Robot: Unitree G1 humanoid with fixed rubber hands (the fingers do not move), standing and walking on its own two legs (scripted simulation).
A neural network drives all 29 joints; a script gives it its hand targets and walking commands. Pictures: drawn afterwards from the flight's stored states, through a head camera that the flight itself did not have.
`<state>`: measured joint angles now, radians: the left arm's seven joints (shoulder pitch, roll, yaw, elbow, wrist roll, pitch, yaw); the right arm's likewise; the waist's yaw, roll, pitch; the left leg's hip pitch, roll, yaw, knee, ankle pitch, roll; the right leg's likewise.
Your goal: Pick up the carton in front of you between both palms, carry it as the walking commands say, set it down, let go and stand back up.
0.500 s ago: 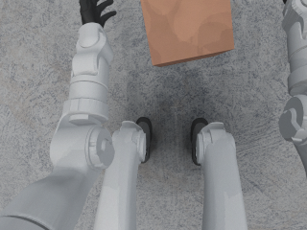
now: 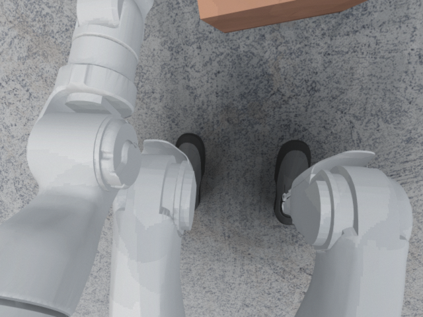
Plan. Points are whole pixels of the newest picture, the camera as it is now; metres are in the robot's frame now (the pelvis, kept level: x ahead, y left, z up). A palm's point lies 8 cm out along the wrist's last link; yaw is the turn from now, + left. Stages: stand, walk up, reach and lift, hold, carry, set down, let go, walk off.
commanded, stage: reach and lift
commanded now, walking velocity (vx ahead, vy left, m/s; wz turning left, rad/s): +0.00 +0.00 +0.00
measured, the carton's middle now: out of the picture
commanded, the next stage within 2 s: none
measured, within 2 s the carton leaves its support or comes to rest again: leaves its support in 0.82 s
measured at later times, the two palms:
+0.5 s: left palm out of the picture +0.56 +0.09 -0.17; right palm out of the picture +0.58 -0.21 -0.18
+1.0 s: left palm out of the picture +0.54 +0.09 -0.09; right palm out of the picture +0.55 -0.21 -0.09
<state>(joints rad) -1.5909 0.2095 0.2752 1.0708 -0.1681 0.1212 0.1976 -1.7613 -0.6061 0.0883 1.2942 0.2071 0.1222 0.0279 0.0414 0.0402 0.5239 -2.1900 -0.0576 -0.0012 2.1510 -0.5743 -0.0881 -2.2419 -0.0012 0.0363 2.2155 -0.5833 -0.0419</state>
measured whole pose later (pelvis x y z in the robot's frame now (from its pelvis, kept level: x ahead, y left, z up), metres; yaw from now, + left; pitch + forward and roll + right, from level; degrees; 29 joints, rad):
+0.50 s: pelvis +0.00 +0.00 +0.00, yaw +0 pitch +33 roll +6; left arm -1.61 0.12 0.36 1.06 -0.08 0.13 0.21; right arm -1.79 -0.53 0.10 1.33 0.14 0.14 0.02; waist 0.02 0.05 0.52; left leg -2.17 -0.05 0.02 2.16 -0.58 -0.07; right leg -2.22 0.01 0.06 2.23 -0.59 -0.03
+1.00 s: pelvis +0.01 +0.01 +0.02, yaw -3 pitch +38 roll +5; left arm -1.25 0.04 0.44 0.69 -0.04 0.32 0.22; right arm -1.43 -0.32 -0.09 0.92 0.01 0.36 -0.05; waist 0.01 0.05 0.21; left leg -2.17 -0.12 -0.06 2.10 -0.60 -0.11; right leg -2.23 0.06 0.06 2.13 -0.57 0.00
